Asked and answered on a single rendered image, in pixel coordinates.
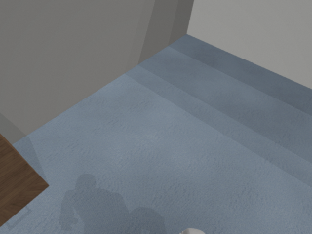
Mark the cabinet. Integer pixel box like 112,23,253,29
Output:
0,134,50,227

